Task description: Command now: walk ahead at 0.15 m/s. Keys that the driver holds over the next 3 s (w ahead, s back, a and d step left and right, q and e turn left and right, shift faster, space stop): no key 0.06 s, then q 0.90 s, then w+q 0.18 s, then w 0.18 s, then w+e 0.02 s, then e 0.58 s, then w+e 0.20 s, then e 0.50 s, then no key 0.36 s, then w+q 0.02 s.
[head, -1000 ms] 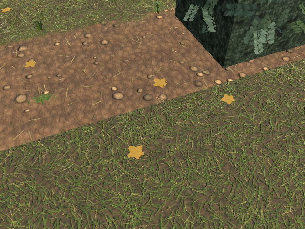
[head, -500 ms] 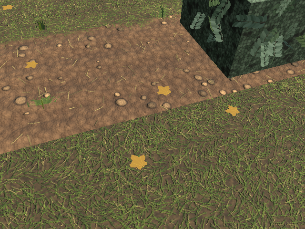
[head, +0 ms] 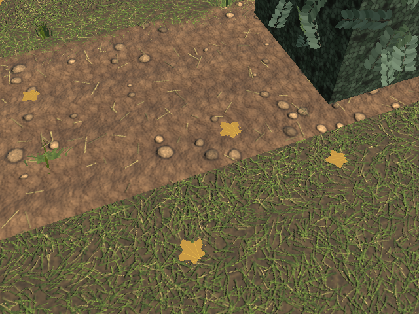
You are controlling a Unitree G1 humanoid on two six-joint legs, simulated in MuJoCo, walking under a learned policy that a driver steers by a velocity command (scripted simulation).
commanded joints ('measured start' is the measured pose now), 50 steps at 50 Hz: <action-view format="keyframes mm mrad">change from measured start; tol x32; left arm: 1 -3 66 2 -18 18 -8 2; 50 155 231 62 -93 -2 69 90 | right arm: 1 70 -77 -28 -40 -14 26 -29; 50 -228 -147 -54 -390 7 102 -10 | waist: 1 -8 -72 -152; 14 -5 -74 -78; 17 -4 331 -52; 50 91 -164 -113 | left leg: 1 -45 88 -7 -44 87 -9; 14 59 35 95 -622 262 66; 18 233 349 -460 -924 732 371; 35 178 134 -356 -792 700 188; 39 -283 -99 -125 -180 -135 8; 50 -288 45 29 -253 187 -77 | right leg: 1 114 -259 207 -206 374 -194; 13 119 -304 174 -220 -215 -142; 20 -249 -19 126 630 -438 80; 34 75 10 122 81 -224 119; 38 460 -394 500 -155 339 -129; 50 430 -339 161 -243 -19 -165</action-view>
